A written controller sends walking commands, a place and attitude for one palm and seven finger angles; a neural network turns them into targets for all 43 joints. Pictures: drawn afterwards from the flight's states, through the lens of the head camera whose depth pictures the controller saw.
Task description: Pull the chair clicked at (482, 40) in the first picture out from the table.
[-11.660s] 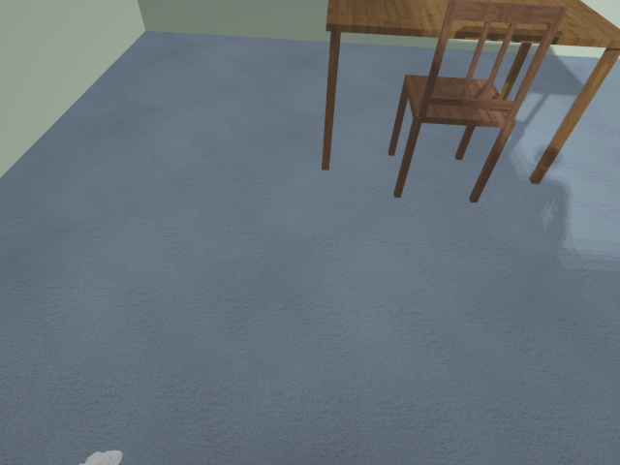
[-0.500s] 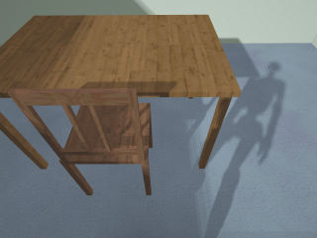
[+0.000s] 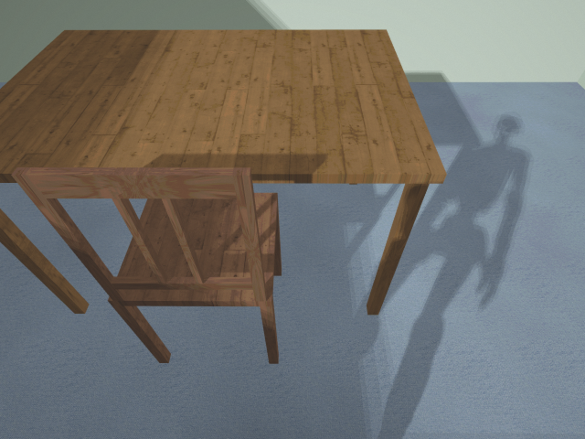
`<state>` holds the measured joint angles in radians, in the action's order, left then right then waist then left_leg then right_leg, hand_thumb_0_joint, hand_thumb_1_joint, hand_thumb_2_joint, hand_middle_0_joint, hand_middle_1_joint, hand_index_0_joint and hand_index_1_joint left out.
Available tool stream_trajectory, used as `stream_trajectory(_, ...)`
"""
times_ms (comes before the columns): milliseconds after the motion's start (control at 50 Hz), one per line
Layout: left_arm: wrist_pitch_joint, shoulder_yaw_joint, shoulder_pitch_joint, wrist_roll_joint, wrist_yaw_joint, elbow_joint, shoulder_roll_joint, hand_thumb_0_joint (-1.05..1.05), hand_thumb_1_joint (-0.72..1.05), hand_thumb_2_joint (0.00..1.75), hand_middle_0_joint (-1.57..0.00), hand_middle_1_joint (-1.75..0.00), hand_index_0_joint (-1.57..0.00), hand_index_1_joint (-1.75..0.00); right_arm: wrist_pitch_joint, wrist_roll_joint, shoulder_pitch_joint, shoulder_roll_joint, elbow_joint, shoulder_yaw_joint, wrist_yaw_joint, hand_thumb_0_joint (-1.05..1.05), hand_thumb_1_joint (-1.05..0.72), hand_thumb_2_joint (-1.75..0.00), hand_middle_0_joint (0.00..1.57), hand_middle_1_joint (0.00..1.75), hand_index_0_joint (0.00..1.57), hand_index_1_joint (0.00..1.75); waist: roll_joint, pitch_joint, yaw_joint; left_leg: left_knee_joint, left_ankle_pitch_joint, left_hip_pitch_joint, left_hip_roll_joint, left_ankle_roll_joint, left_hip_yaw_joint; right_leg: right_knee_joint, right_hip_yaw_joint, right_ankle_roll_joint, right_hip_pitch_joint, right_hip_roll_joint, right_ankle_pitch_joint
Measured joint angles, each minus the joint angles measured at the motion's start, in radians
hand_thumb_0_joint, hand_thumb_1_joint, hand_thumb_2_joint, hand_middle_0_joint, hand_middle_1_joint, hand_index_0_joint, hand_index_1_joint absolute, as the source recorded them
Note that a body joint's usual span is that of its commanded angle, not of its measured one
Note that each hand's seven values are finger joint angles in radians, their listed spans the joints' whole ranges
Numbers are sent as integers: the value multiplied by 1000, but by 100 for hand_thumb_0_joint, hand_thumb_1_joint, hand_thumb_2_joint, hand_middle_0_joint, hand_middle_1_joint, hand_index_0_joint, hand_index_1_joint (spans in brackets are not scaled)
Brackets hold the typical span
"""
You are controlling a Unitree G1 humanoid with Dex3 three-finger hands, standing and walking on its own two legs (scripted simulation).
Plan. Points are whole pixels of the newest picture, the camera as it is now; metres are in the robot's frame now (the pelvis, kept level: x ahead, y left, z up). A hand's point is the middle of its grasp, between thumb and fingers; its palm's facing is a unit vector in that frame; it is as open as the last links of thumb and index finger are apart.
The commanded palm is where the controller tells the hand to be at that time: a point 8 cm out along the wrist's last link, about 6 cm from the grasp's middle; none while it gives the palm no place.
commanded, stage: shuffle to correct the standing spot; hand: left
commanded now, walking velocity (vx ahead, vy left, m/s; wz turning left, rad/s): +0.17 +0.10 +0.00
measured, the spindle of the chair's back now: (144, 243) +0.48 +0.34 -0.10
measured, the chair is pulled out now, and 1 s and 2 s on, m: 0.00 0.00 0.00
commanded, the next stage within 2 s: come to a stop and stand still in 0.14 s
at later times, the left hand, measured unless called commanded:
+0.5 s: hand out of the picture +0.11 +0.20 -0.18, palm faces +0.05 -0.97 -0.24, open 7.4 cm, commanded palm none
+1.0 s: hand out of the picture +0.09 +0.27 -0.18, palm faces +0.03 -0.97 -0.24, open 7.4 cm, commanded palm none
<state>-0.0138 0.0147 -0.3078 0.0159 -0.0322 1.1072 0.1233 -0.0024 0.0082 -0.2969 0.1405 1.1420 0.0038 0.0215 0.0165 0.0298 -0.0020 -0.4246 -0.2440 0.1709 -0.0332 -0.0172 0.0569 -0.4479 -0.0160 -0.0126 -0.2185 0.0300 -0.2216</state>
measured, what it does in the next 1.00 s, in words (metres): steps on the spot: right foot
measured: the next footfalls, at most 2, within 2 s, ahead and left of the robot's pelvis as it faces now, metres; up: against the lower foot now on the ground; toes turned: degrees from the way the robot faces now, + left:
right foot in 0.44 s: +0.12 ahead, -0.08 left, +0.00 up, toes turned -1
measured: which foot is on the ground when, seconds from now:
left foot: down 0.00-1.00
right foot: down 0.00-0.26, up 0.28-0.42, down 0.44-1.00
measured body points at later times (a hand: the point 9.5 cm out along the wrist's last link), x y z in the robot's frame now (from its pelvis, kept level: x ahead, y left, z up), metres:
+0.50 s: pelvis +0.08 +0.02 -0.01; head +0.11 +0.00 +0.44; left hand +0.10 +0.25 -0.16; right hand +0.00 -0.17 -0.17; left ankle -0.01 +0.13 -0.74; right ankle +0.08 -0.08 -0.74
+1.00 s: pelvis +0.06 +0.08 -0.01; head +0.06 +0.08 +0.44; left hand +0.08 +0.32 -0.16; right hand +0.13 -0.16 -0.15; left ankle +0.04 +0.15 -0.74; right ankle +0.08 -0.08 -0.74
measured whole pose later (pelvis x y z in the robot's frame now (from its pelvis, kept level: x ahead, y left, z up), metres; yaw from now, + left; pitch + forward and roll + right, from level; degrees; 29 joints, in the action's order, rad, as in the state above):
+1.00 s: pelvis +0.06 +0.08 -0.01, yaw +1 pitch +0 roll +0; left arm 0.03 0.01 -0.27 0.02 -0.03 1.00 0.20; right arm 0.00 0.02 -0.25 0.18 0.93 0.02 0.01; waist 0.00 0.00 0.01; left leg -0.58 -0.34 0.25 0.01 0.06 0.10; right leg -0.58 -0.01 0.00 -0.30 0.06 -0.28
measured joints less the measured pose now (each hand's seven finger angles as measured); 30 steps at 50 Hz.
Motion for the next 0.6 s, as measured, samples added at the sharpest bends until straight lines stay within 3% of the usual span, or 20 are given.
stream_trajectory(240,20,32,-60,6,11,-11,2,0,90,90,-20,-30,-20,-30,4,11,-69,18,-19,10,-3,1,-91,-90,20,30,20,30,-20,-34,14,-96,-105,11,21,29,8,-77,10,-9,-3,24,-94)
stream_trajectory(280,27,34,-65,11,12,-7,8,0,90,90,-20,-30,-20,-30,-12,11,-83,15,-27,9,1,1,-91,-90,20,30,20,30,-31,-34,10,-90,-118,-4,34,40,21,-142,8,14,-24,36,-138)
stream_trajectory(360,31,28,-31,10,3,-1,17,0,90,90,-20,-30,-19,-30,-36,13,-105,-4,-26,-6,24,1,-91,-90,20,30,20,30,-24,-13,-16,-31,-108,-53,43,49,26,-322,-30,19,-101,26,-241)
stream_trajectory(400,25,28,5,2,0,-13,22,0,90,90,-20,-30,-19,-30,-33,10,-111,-20,-17,-16,29,1,-91,-90,20,30,20,30,-20,7,-24,-3,-99,-74,49,44,14,-260,-47,16,-101,21,-192)
stream_trajectory(460,7,29,49,-6,-3,-44,29,0,91,90,-20,-30,-19,-30,-17,0,-111,-39,-4,-19,30,1,-91,-90,20,30,20,30,-17,32,-22,-21,-117,-81,58,32,3,-114,-55,20,-71,16,-14)
stream_trajectory(560,-3,26,101,-5,-7,-72,21,0,91,90,-20,-30,-19,-30,11,-11,-56,-32,-17,11,30,1,-91,-89,20,30,20,30,17,41,-29,-145,-139,-10,35,4,-1,-123,-73,42,-76,4,-78)
stream_trajectory(600,-1,26,123,0,-13,-81,18,0,91,90,-20,-30,-19,-30,20,-11,-22,-26,-30,22,30,1,-91,-89,20,30,20,30,14,51,-27,-243,-217,41,29,-4,-5,-118,-81,48,-74,6,-73)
